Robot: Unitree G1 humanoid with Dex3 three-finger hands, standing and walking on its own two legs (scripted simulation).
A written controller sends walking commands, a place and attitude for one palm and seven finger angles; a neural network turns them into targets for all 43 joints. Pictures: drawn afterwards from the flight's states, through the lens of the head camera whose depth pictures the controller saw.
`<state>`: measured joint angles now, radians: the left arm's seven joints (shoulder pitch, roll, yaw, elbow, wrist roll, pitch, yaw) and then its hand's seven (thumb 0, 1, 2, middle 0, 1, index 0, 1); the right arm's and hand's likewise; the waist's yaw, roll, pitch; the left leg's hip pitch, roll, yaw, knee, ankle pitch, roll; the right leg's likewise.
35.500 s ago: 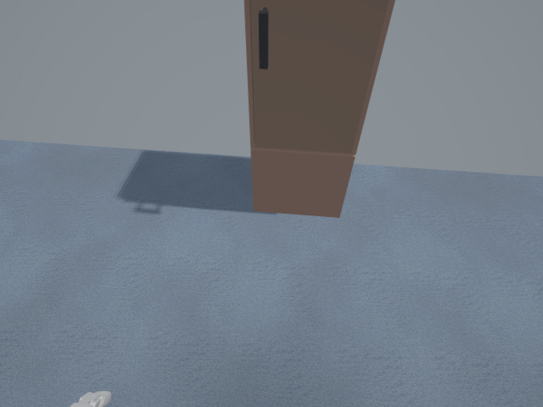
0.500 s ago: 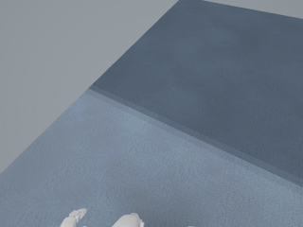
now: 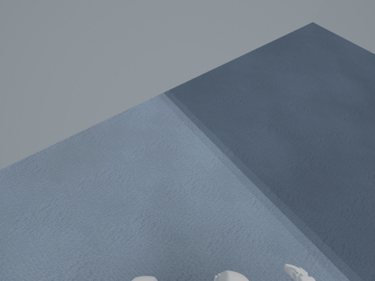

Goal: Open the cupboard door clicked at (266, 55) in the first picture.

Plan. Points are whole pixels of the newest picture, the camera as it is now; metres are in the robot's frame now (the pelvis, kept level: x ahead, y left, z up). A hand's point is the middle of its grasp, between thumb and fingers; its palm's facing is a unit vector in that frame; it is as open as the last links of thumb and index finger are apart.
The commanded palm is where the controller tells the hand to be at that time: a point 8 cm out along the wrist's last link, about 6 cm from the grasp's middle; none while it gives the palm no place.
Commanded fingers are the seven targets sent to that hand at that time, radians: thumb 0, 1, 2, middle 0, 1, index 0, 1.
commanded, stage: turn to face it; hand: left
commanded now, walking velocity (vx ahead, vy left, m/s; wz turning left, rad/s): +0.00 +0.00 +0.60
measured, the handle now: out of the picture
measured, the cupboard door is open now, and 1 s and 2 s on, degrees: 47 47 47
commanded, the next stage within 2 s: none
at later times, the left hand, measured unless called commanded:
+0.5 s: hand out of the picture +0.05 +0.14 -0.13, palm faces +0.27 -0.92 -0.27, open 7.4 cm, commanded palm none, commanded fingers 0.00 0.90 0.90 -0.20 -0.30 -0.20 -0.30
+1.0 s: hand out of the picture -0.02 +0.18 -0.15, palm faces +0.58 -0.77 -0.26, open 7.4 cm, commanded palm none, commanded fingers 0.00 0.90 0.90 -0.20 -0.30 -0.20 -0.30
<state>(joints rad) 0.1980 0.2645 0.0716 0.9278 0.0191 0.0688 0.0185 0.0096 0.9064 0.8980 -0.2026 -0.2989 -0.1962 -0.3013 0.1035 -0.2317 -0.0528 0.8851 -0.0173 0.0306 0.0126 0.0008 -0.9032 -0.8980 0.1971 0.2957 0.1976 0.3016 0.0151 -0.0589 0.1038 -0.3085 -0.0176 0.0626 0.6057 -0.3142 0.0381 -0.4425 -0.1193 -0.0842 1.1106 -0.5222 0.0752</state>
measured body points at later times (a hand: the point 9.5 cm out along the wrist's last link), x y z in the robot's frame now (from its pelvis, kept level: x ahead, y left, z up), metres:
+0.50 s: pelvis +0.02 -0.07 +0.02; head +0.08 -0.08 +0.46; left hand +0.04 +0.19 -0.11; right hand +0.15 -0.30 -0.15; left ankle -0.05 +0.07 -0.63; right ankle +0.02 -0.16 -0.73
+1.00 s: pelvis +0.03 -0.05 +0.01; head +0.06 -0.01 +0.46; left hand -0.05 +0.22 -0.13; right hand +0.25 -0.20 -0.13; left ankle -0.03 +0.05 -0.73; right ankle +0.11 -0.18 -0.67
